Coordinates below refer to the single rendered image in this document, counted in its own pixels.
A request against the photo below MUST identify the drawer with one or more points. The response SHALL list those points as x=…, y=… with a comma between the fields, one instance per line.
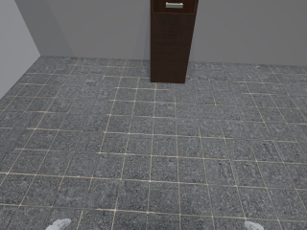
x=187, y=7

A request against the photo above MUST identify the cabinet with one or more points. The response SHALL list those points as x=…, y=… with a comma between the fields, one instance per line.
x=171, y=35

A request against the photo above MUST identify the robot right hand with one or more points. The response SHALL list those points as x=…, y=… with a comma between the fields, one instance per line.
x=253, y=226

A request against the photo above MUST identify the handle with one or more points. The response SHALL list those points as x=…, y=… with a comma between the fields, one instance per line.
x=174, y=5

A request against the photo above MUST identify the robot left hand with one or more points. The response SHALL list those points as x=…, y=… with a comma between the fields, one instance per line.
x=59, y=224

